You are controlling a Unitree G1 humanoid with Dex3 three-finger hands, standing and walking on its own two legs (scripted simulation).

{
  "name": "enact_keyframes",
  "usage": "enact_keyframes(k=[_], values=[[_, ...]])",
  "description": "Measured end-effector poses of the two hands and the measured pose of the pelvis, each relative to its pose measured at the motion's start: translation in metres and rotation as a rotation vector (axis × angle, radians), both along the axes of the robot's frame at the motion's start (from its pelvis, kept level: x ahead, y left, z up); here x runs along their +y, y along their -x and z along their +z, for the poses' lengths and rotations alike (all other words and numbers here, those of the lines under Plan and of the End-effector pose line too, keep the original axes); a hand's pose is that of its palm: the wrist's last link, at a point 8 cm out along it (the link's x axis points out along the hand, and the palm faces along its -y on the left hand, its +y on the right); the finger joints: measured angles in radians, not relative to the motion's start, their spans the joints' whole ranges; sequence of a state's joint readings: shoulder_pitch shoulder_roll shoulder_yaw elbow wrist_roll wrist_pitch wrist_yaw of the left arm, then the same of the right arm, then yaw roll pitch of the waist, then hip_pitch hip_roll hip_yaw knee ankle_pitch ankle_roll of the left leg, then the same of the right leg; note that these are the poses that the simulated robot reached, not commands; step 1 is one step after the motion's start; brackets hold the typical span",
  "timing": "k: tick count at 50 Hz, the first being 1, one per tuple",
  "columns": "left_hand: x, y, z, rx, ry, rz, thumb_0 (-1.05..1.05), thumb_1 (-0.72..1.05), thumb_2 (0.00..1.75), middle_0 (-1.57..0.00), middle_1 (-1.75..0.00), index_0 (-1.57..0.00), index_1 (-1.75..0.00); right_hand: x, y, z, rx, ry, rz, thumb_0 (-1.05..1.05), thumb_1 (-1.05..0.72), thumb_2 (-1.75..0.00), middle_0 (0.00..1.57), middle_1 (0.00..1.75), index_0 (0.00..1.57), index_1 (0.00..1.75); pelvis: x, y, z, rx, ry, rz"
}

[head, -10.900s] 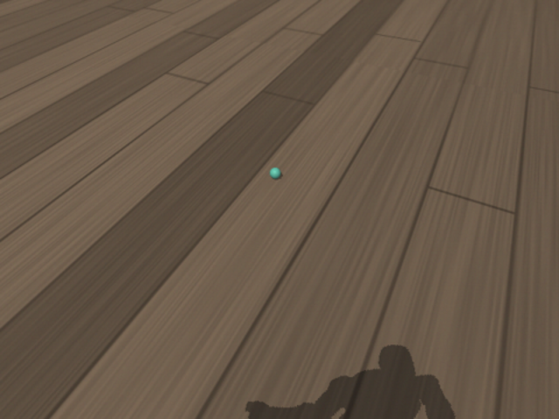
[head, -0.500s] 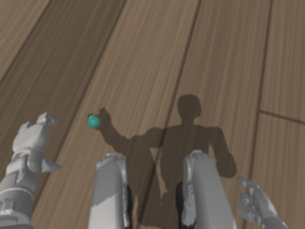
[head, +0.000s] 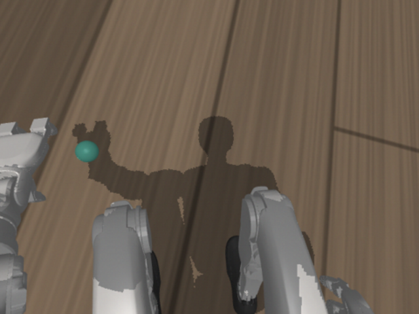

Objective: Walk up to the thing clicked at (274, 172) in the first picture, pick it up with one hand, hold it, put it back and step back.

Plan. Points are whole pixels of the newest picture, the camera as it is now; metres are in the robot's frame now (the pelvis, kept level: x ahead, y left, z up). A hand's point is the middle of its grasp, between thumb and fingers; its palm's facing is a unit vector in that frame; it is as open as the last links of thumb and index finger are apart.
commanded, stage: rise first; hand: left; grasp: from above
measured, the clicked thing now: (87, 151) +0.49 +0.29 -0.34
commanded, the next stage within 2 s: none
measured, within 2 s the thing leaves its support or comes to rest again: neither
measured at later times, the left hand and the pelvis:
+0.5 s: hand (50, 159) +0.43 +0.32 -0.20, palm faces -0.46 -0.07 -0.89, open 14.0 cm; pelvis +0.01 -0.01 -0.04, yaw -1 degrees
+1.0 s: hand (55, 156) +0.45 +0.32 -0.22, palm faces -0.45 -0.08 -0.89, open 14.1 cm; pelvis +0.01 +0.00 -0.05, yaw -2 degrees
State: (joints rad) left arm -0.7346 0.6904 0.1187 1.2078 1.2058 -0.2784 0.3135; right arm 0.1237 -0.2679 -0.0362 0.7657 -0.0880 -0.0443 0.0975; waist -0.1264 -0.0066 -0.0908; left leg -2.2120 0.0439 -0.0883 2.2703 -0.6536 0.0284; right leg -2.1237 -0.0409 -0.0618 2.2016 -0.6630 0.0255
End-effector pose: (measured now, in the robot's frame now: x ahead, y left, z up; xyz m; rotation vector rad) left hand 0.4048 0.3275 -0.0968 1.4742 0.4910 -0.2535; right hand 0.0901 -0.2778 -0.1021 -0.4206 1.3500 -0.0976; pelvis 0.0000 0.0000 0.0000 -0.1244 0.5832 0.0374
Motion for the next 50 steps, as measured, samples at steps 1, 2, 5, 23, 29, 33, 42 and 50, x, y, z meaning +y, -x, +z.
enact_keyframes(k=[1,2,5,23,29,33,42,50], values=[[-0.001,-0.002,-0.002,-0.002,-0.004,-0.005,0.00,-0.54,1.03,-0.10,-0.98,-0.08,-0.99,0.000,-0.001,-0.002,0.001,-0.002,0.003,0.00,-0.91,-0.91,0.20,0.30,0.20,0.30,0.000,0.000,-0.002,0.000,0.000,0.000],[-0.002,-0.004,-0.004,-0.003,-0.009,-0.009,0.00,-0.54,1.03,-0.10,-0.98,-0.08,-0.99,0.001,-0.001,-0.004,0.002,-0.004,0.006,0.00,-0.91,-0.91,0.20,0.30,0.20,0.30,0.000,0.000,-0.004,-0.001,0.000,-0.001],[-0.005,-0.009,-0.010,-0.002,-0.022,-0.026,0.00,-0.53,1.02,-0.10,-0.98,-0.08,-0.99,0.002,-0.002,-0.011,0.004,-0.012,0.013,0.00,-0.91,-0.91,0.20,0.30,0.20,0.30,-0.001,0.000,-0.009,-0.002,-0.001,-0.003],[-0.010,-0.033,-0.042,0.004,-0.024,-0.002,0.00,-0.51,0.98,-0.09,-1.04,-0.09,-1.02,-0.005,0.016,-0.032,0.078,-0.011,0.030,0.00,-0.91,-0.91,0.20,0.30,0.20,0.30,-0.007,-0.005,-0.035,-0.005,-0.001,-0.021],[-0.011,-0.037,-0.050,0.002,-0.023,-0.004,0.00,-0.51,0.98,-0.09,-1.05,-0.10,-1.03,-0.007,0.022,-0.035,0.106,-0.004,0.025,0.00,-0.91,-0.91,0.20,0.30,0.20,0.30,-0.006,-0.007,-0.040,-0.005,0.002,-0.025],[-0.010,-0.038,-0.054,-0.002,-0.021,0.001,0.00,-0.51,0.98,-0.08,-1.05,-0.09,-1.03,-0.006,0.023,-0.036,0.113,-0.005,0.027,0.00,-0.91,-0.91,0.20,0.30,0.20,0.30,-0.006,-0.009,-0.042,-0.005,0.004,-0.027],[-0.009,-0.043,-0.063,0.002,-0.020,0.005,0.00,-0.52,0.98,-0.08,-1.05,-0.09,-1.03,-0.003,0.021,-0.039,0.114,-0.006,0.041,0.00,-0.91,-0.91,0.20,0.30,0.20,0.30,-0.004,-0.010,-0.046,-0.004,0.011,-0.029],[-0.010,-0.047,-0.068,0.000,-0.017,-0.001,0.00,-0.52,0.99,-0.09,-1.04,-0.09,-1.02,-0.002,0.019,-0.039,0.118,-0.008,0.047,0.00,-0.91,-0.91,0.20,0.30,0.20,0.30,-0.004,-0.012,-0.048,-0.002,0.015,-0.029]])
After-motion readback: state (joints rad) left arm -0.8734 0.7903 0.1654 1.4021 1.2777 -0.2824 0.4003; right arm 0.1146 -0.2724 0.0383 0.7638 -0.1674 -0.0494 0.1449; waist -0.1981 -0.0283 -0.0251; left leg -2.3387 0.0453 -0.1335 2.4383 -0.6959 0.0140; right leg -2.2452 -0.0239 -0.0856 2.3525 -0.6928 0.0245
